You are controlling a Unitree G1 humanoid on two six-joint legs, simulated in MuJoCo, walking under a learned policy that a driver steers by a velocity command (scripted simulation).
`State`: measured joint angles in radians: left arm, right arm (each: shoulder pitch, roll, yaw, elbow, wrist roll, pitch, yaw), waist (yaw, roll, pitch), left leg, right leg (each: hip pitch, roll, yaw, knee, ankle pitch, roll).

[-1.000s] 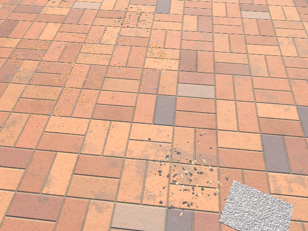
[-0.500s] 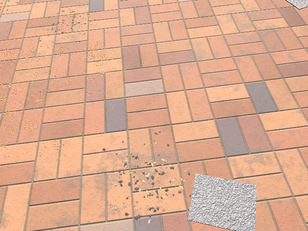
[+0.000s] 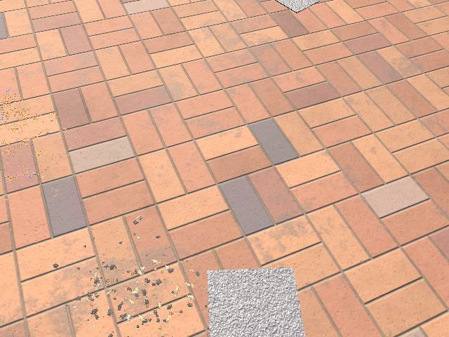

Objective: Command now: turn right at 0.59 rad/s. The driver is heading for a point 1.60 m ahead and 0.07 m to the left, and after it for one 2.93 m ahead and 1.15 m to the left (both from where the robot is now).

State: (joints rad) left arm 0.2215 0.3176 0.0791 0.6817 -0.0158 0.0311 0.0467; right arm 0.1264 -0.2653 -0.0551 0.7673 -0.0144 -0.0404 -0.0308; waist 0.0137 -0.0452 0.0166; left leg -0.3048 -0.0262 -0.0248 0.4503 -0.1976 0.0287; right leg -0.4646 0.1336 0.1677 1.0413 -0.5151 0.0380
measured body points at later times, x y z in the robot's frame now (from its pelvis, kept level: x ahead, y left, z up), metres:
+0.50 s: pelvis +0.00 -0.06 +0.00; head +0.02 -0.09 +0.45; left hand +0.22 +0.16 -0.07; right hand +0.05 -0.36 -0.13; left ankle +0.01 +0.10 -0.67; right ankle -0.02 -0.15 -0.74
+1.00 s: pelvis +0.10 -0.03 +0.00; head +0.11 -0.01 +0.45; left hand +0.26 +0.21 -0.12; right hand +0.13 -0.32 -0.10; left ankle +0.09 +0.06 -0.74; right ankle +0.03 -0.16 -0.67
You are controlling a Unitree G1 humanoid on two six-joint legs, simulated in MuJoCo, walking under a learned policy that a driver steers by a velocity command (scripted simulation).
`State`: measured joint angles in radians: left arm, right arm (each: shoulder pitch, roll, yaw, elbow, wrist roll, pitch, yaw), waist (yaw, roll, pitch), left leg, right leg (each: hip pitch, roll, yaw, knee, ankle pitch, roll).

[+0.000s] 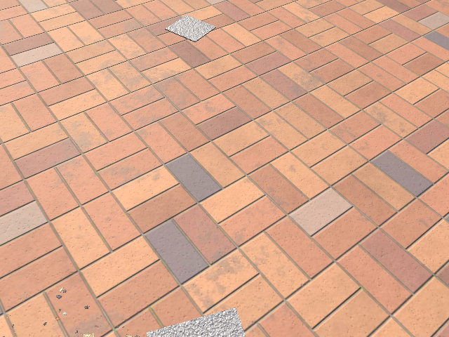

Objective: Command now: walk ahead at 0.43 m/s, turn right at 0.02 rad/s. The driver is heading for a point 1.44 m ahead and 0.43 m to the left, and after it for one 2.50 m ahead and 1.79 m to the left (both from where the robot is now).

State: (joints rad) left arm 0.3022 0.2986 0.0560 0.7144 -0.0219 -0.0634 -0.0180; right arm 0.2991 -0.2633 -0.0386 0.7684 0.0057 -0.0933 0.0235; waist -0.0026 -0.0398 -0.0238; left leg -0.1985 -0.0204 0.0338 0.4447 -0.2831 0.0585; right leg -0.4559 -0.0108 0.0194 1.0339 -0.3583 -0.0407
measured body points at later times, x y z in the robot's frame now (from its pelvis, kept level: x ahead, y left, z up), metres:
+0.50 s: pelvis +0.26 -0.04 -0.01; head +0.29 -0.04 +0.44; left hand +0.41 +0.22 -0.10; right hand +0.32 -0.32 -0.14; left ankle +0.14 +0.10 -0.65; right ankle +0.32 -0.13 -0.74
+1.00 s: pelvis +0.52 +0.06 -0.02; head +0.56 +0.09 +0.43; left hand +0.51 +0.36 -0.14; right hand +0.76 -0.14 -0.11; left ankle +0.57 +0.15 -0.74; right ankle +0.42 -0.14 -0.64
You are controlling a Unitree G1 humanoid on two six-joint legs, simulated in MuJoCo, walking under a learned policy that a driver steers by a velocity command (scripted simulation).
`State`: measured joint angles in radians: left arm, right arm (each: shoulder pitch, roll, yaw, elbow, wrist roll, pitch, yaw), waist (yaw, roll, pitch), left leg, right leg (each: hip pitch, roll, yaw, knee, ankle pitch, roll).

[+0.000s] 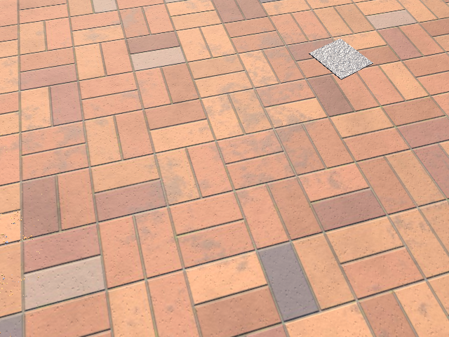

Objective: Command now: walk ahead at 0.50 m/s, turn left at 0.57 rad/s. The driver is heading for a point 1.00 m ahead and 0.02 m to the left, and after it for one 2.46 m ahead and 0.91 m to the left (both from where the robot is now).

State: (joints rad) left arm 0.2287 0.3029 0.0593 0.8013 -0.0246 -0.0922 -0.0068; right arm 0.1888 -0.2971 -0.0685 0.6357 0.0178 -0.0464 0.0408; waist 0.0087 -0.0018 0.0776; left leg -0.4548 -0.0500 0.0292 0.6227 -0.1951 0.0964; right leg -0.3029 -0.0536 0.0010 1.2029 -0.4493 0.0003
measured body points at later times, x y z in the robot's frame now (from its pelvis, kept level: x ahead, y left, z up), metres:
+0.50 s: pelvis +0.29 -0.03 +0.01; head +0.31 -0.03 +0.46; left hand +0.39 +0.27 -0.08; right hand +0.43 -0.29 -0.11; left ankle +0.13 +0.06 -0.64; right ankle +0.38 -0.12 -0.72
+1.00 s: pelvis +0.52 +0.09 +0.01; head +0.55 +0.11 +0.46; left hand +0.46 +0.36 -0.13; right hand +0.79 -0.08 -0.06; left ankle +0.56 +0.20 -0.72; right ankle +0.43 -0.10 -0.64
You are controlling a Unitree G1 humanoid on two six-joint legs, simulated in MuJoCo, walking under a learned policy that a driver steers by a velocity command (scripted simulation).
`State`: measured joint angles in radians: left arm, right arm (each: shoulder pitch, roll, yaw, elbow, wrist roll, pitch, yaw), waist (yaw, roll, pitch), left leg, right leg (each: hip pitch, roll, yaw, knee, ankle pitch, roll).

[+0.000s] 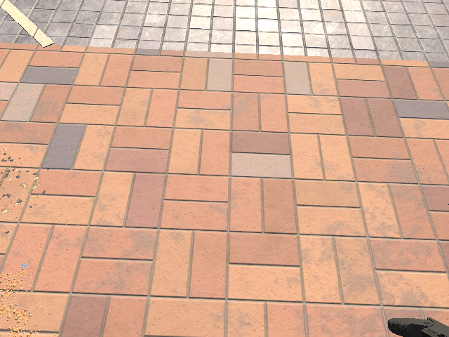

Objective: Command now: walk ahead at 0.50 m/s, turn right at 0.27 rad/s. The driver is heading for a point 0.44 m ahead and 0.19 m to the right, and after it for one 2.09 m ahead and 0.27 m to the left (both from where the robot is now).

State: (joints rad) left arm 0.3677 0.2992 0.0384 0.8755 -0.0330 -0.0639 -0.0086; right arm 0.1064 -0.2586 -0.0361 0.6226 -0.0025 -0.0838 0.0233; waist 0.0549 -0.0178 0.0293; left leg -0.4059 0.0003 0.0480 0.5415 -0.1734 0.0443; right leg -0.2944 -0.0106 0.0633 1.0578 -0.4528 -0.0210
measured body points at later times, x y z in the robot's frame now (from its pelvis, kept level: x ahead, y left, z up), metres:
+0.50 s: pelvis +0.26 -0.06 -0.02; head +0.30 -0.07 +0.43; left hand +0.52 +0.13 -0.10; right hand +0.22 -0.35 -0.14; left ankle +0.09 +0.10 -0.68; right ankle +0.33 -0.15 -0.73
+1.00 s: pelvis +0.55 -0.10 -0.01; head +0.58 -0.10 +0.43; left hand +0.62 +0.19 -0.14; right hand +0.71 -0.36 -0.11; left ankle +0.68 -0.03 -0.73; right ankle +0.34 -0.16 -0.72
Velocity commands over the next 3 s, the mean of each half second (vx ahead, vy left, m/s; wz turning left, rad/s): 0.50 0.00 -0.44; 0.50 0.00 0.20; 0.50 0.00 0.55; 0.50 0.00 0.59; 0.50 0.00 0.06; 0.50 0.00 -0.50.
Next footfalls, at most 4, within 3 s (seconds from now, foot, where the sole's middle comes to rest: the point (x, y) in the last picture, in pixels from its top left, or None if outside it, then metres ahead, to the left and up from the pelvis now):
0.46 right None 0.37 -0.17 -0.77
1.00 left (249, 255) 0.72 -0.03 -0.77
1.46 right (305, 189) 1.00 -0.23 -0.77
2.00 left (212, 147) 1.17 0.12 -0.77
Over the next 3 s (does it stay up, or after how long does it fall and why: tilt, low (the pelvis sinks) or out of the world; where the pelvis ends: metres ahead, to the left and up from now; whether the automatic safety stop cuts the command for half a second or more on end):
stays up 1.60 0.24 -0.01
